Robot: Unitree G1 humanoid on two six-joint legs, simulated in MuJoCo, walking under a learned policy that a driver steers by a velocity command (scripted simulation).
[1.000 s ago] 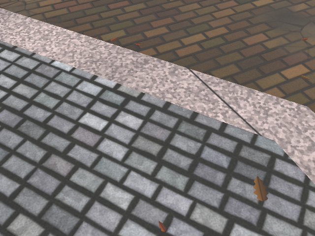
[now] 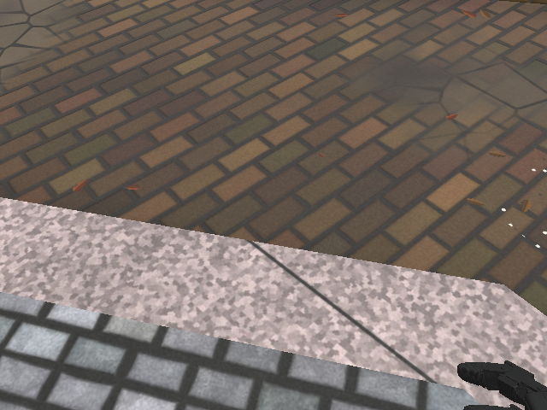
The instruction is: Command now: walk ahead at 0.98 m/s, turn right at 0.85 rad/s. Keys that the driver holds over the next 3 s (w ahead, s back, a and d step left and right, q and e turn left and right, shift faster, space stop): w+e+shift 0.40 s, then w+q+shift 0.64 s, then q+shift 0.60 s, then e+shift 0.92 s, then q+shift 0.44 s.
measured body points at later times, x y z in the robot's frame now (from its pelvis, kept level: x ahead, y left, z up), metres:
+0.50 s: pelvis +0.41 +0.01 -0.01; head +0.41 -0.01 +0.44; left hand +0.73 +0.12 -0.06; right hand +0.24 -0.23 -0.14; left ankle +0.37 +0.16 -0.74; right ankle +0.49 -0.19 -0.65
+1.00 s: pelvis +0.78 -0.20 -0.01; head +0.78 -0.18 +0.43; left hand +0.82 +0.09 -0.15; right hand +0.91 -0.50 -0.08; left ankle +0.97 -0.10 -0.67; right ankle +0.65 -0.28 -0.74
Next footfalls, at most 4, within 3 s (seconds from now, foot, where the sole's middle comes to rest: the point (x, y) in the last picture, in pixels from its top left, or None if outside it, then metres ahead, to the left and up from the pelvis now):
0.18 left None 0.40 0.15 -0.78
0.68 right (425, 350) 0.69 -0.30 -0.78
1.20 left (356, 241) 1.15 -0.16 -0.92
1.56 right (389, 193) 1.37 -0.29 -0.92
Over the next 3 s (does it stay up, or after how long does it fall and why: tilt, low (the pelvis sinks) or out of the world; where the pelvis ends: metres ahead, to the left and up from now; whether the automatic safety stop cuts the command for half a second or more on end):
stays up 1.33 -0.24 -0.15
